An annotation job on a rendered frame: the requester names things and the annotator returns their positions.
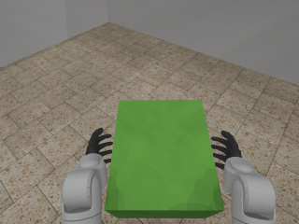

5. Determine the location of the right robot hand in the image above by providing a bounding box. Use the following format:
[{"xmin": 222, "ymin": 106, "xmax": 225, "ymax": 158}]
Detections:
[{"xmin": 211, "ymin": 130, "xmax": 242, "ymax": 170}]

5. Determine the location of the left robot hand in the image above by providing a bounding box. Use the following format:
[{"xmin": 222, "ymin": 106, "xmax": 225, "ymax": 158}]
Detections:
[{"xmin": 85, "ymin": 128, "xmax": 113, "ymax": 163}]

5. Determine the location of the robot right forearm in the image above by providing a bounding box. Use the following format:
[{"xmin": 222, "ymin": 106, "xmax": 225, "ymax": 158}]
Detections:
[{"xmin": 222, "ymin": 157, "xmax": 277, "ymax": 224}]

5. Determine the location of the carton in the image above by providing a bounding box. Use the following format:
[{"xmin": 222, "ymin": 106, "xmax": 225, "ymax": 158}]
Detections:
[{"xmin": 104, "ymin": 100, "xmax": 224, "ymax": 218}]

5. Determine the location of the robot left forearm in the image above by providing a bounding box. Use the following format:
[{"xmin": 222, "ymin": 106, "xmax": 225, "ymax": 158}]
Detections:
[{"xmin": 62, "ymin": 153, "xmax": 108, "ymax": 224}]

